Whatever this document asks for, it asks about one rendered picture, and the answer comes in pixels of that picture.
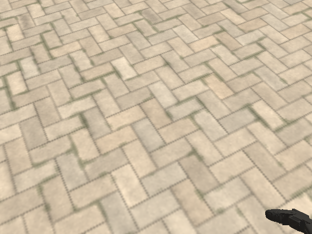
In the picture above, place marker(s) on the robot right hand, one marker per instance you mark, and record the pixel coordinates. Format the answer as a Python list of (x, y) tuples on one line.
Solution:
[(294, 218)]

